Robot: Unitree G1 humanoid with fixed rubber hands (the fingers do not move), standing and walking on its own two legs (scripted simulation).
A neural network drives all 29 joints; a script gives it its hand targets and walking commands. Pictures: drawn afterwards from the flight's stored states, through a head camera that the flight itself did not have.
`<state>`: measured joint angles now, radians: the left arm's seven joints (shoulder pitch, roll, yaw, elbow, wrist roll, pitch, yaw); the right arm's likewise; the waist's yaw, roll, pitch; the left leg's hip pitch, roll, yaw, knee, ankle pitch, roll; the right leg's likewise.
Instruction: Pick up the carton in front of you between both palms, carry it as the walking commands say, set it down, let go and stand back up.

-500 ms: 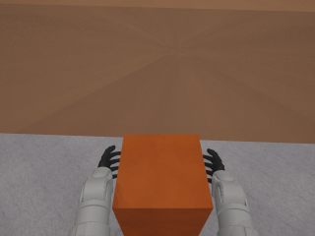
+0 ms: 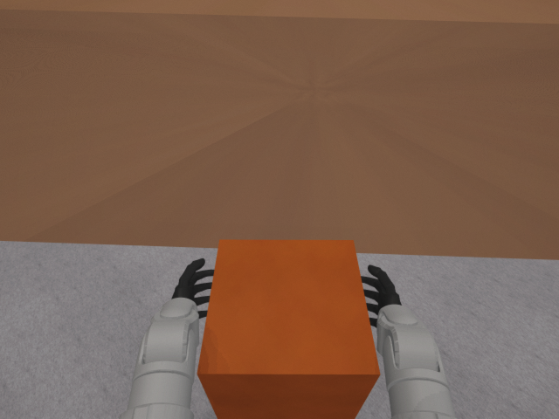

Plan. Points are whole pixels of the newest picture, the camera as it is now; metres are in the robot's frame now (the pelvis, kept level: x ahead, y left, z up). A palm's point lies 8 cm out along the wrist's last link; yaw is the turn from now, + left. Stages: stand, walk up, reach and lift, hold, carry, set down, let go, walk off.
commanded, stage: reach and lift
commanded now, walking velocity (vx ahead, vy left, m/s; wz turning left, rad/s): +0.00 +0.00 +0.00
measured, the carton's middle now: (285, 337) +0.29 +0.00 -0.04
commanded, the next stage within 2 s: hold in 0.24 s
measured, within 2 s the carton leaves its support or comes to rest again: neither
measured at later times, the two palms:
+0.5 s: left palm (180, 304) +0.28 +0.15 +0.05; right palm (392, 311) +0.28 -0.15 +0.05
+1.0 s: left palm (181, 298) +0.29 +0.15 +0.06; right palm (391, 304) +0.29 -0.15 +0.05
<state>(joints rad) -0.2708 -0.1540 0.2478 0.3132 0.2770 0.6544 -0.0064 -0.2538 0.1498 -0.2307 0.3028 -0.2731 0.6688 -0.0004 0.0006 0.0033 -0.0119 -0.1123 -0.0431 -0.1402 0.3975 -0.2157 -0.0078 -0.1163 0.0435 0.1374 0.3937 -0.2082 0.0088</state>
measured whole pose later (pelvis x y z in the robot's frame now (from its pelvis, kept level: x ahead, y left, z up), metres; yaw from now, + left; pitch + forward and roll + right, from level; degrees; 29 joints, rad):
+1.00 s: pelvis +0.00 +0.00 +0.00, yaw +0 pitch -2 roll +0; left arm -0.27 -0.15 0.22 0.20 0.26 0.77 0.00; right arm -0.25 0.15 -0.21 0.19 -0.25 0.78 0.00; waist 0.00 0.00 -0.09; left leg -0.20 -0.01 -0.08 0.50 -0.36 -0.01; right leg -0.19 0.02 0.07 0.48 -0.33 0.01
